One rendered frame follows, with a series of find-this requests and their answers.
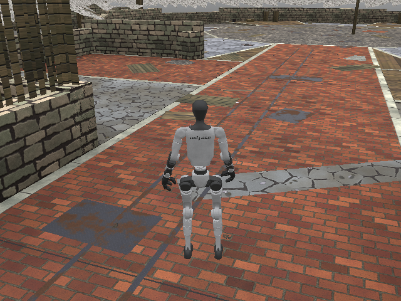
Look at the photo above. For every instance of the left robot hand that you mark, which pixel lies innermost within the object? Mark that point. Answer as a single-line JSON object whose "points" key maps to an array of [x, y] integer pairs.
{"points": [[166, 181]]}

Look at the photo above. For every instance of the robot right forearm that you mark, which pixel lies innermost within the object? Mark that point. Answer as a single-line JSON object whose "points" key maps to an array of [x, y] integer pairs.
{"points": [[229, 164]]}

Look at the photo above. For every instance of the right robot foot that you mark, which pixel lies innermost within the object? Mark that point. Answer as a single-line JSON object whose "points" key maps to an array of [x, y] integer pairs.
{"points": [[218, 254]]}

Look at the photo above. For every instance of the robot head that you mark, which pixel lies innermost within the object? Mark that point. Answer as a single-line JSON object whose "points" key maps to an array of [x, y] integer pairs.
{"points": [[199, 108]]}

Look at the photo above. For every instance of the robot right upper arm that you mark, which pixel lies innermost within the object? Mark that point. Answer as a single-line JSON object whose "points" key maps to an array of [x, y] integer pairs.
{"points": [[220, 133]]}

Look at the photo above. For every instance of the robot left upper arm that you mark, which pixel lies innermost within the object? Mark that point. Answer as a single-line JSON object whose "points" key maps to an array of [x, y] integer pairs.
{"points": [[177, 142]]}

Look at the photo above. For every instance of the right robot hand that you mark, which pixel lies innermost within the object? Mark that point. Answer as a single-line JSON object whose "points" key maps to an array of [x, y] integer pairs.
{"points": [[226, 173]]}

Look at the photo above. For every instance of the robot left forearm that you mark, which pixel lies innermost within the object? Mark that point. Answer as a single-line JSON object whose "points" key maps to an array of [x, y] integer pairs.
{"points": [[169, 167]]}

